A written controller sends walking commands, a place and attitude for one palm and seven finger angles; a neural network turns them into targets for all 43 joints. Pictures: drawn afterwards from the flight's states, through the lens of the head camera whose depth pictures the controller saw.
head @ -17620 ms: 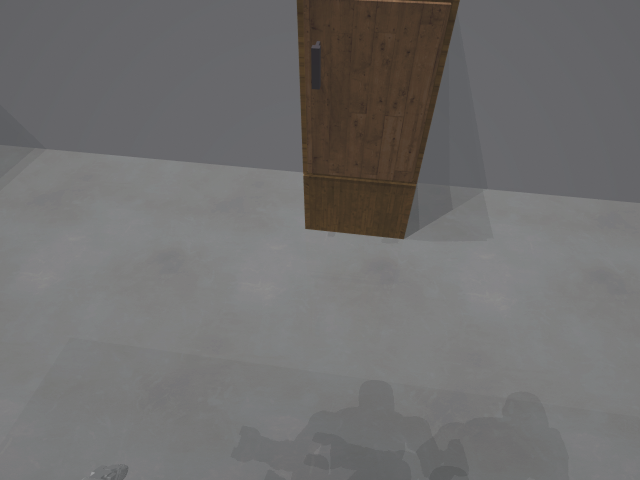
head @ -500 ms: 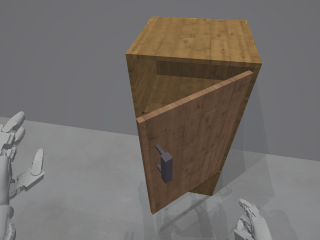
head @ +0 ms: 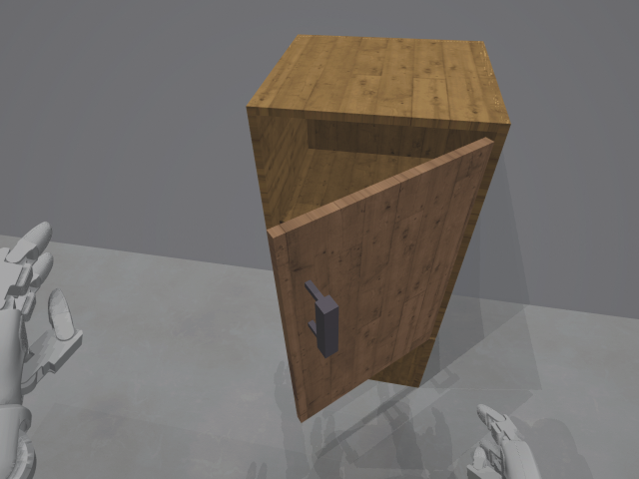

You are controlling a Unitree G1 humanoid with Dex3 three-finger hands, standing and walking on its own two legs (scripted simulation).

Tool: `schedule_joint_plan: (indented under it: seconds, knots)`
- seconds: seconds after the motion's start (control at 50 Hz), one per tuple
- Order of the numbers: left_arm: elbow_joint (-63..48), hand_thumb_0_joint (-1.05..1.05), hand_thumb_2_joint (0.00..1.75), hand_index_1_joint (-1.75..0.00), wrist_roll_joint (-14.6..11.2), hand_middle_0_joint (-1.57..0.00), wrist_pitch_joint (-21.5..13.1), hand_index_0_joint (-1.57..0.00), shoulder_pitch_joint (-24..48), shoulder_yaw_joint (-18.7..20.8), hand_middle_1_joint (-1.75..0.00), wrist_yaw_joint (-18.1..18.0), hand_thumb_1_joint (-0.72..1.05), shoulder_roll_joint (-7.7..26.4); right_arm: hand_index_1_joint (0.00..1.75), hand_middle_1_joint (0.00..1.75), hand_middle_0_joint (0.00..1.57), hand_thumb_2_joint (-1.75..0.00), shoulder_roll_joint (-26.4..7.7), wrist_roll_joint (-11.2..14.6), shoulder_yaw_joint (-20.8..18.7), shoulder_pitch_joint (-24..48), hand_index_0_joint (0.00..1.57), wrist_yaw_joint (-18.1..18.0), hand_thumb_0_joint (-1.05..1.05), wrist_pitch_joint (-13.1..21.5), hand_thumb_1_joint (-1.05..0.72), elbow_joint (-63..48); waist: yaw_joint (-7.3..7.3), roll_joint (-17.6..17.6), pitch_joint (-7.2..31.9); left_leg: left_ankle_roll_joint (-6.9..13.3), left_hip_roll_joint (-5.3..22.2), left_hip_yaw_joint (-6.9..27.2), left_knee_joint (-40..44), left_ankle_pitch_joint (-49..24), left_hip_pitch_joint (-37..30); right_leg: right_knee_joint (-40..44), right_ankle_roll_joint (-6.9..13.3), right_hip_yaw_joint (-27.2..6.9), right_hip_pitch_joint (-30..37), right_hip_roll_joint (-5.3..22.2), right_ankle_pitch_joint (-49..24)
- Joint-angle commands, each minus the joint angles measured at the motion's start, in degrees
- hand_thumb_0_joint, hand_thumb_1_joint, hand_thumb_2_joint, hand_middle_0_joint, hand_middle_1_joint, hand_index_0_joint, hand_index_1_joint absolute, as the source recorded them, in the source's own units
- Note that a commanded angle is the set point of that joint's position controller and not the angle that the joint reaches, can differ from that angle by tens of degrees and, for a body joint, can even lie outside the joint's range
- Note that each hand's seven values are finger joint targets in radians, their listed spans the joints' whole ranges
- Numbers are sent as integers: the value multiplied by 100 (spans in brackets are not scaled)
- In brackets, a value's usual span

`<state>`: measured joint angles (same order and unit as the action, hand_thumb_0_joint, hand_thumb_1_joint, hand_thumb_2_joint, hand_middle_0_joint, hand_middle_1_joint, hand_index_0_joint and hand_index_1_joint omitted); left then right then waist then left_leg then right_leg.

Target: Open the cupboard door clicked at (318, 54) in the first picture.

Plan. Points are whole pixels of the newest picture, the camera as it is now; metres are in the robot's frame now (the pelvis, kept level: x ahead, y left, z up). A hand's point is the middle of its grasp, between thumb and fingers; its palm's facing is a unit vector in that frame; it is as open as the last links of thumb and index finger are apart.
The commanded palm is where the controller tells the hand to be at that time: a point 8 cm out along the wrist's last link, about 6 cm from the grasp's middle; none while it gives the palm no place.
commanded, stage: step back with the hand held close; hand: left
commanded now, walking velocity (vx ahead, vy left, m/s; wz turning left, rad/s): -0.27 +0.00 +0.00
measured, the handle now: (319, 318) +0.35 +0.06 -0.02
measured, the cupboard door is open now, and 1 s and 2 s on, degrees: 43 43 43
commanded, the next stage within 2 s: stop stepping back and stand still in 1.46 s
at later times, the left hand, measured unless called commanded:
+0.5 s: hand (34, 386) +0.14 +0.28 +0.15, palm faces +0.43 -0.75 -0.51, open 7.4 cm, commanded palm +0.08 +0.31 +0.17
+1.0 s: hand out of the picture +0.09 +0.27 +0.16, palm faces +0.48 -0.71 -0.51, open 7.4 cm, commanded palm +0.03 +0.31 +0.17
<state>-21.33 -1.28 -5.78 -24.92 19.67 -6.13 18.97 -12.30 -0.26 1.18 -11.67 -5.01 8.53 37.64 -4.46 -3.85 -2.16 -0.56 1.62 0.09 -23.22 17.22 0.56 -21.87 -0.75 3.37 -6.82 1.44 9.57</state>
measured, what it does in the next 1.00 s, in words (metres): shifts its weight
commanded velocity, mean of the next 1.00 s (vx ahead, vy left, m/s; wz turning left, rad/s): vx -0.31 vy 0.00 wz -0.02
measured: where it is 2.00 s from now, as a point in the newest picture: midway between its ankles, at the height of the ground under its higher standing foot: outside the picture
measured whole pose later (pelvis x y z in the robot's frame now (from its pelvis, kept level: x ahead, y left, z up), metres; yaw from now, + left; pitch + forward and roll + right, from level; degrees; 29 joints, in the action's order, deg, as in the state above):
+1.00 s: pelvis -0.11 +0.00 -0.03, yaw +2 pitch -1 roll +0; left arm -29.8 0.9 -14.2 -28.6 27.0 -8.5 23.4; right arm -12.5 -0.2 -1.1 -11.2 -4.2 5.9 34.4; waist -0.8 0.9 -3.9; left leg 1.1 -0.9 1.3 -41.6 20.1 24.5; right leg -34.2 -1.3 -2.2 -26.9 0.2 6.7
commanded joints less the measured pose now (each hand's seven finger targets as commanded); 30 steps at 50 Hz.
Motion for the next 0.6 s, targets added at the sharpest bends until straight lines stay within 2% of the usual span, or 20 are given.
schedule_joint_plan:
  seconds: [0.0,0.02,0.04,0.06,0.1,0.14,0.16,0.24,0.26,0.3,0.34,0.36,0.42,0.46,0.48,0.54,0.58]
  knots:
    - [-602,0,90,-30,-38,-20,-660,-20,190,959,-30,-84,90,1151,30,30,20,-90,-685,-11,-236,701,20,-26,0,50,-90,-1061,309,585,74,227,-71,31,166,-903,1154,571,117,-414,-9,201,-637]
    - [-903,0,90,-30,-38,-20,-692,-20,50,819,-30,-47,90,1070,30,30,20,-90,-727,-36,-255,747,20,0,0,-13,-90,-1114,335,468,257,211,-80,-23,110,-1019,1136,528,116,-383,13,247,-762]
    - [-1076,0,90,-30,-45,-20,-721,-20,-83,844,-30,-51,90,1105,30,30,20,-90,-748,-53,-265,737,20,12,0,-57,-90,-1127,347,399,450,191,-67,-4,95,-1173,1169,439,131,-359,112,272,-940]
    - [-1296,0,90,-30,-41,-20,-756,-20,-140,870,-30,-66,90,1147,30,30,20,-90,-787,-59,-281,768,20,-3,0,-86,-90,-1152,337,62,637,171,-57,0,109,-1451,1176,281,146,-293,245,279,-1283]
    - [-1471,0,90,-30,-56,-20,-756,-20,-392,934,-30,-112,90,1202,30,30,20,-90,-793,-52,-303,742,20,-16,0,-147,-90,-1226,345,2,942,139,-4,47,142,-1810,1227,44,115,-227,402,228,-1531]
    - [-1582,0,90,-30,-65,-20,-750,-20,-517,1080,-30,-158,90,1331,30,30,20,-90,-768,-41,-343,748,20,-43,0,-216,-90,-1284,345,180,1080,126,27,57,113,-2005,1297,-100,84,-214,441,203,-1763]
    - [-1641,0,90,-30,-75,-20,-757,-20,-498,1208,-30,-186,90,1471,30,30,20,-90,-779,-34,-357,778,20,-68,0,-242,-90,-1282,327,136,1087,108,25,111,127,-2045,1378,-149,93,-195,471,215,-1808]
    - [-1691,0,90,-30,-80,-20,-792,-20,-575,1228,-30,-229,90,1452,30,30,20,-90,-749,3,-397,742,20,-106,0,-288,-90,-1373,343,182,1004,135,94,147,142,-1894,1663,-357,47,-231,392,172,-1754]
    - [-1775,0,90,-30,-64,-20,-806,-20,-526,1275,-30,-247,90,1521,30,30,20,-90,-775,7,-405,766,20,-119,0,-285,-90,-1369,320,26,1046,144,101,182,176,-1796,1738,-412,48,-219,427,167,-1665]
    - [-1711,0,90,-30,-51,-20,-816,-20,-510,1204,-30,-265,90,1443,30,30,20,-90,-767,12,-397,737,20,-126,0,-274,-90,-1391,334,55,868,201,165,208,252,-1431,1997,-503,13,-260,360,137,-1381]
    - [-1664,0,90,-30,-29,-20,-820,-20,-458,1153,-30,-277,90,1386,30,30,20,-90,-779,29,-404,707,20,-115,0,-257,-90,-1393,349,172,756,257,189,207,245,-846,2301,-511,6,-347,316,154,-1050]
    - [-1672,0,90,-30,-3,-20,-840,-20,-414,1176,-30,-290,90,1414,30,30,20,-90,-803,13,-409,718,20,-121,0,-239,-90,-1367,347,61,701,280,175,225,278,-612,2430,-490,22,-392,301,166,-941]
    - [-1755,0,90,-30,44,-20,-871,-20,-319,1120,-30,-312,90,1353,30,30,20,-90,-821,29,-399,657,20,-97,0,-184,-90,-1413,369,55,583,367,225,292,383,380,3034,-641,-5,-450,408,139,-378]
    - [-1812,0,90,-30,95,-20,-926,-20,-260,1261,-30,-344,90,1493,30,30,20,-90,-836,14,-407,657,20,-104,0,-144,-90,-1395,363,-20,507,431,207,335,381,972,3324,-611,11,-549,409,159,-119]
    - [-1792,0,90,-30,96,-20,-937,-20,-256,1199,-30,-350,90,1418,30,30,20,-90,-799,24,-385,610,20,-99,0,-129,-90,-1423,382,156,458,433,190,346,321,1162,3414,-568,15,-597,341,179,93]
    - [-1853,0,90,-30,105,-20,-992,-20,-198,1237,-30,-376,90,1456,30,30,20,-90,-802,12,-395,505,20,-80,0,-83,-90,-1410,409,382,495,372,23,232,-70,1302,3260,-182,76,-818,-83,299,689]
    - [-1909,0,90,-30,86,-20,-1024,-20,-192,1274,-30,-400,90,1500,30,30,20,-90,-785,-1,-384,480,20,-88,0,-60,-90,-1371,427,362,508,333,2,256,-119,1253,3042,-21,108,-794,-367,348,967]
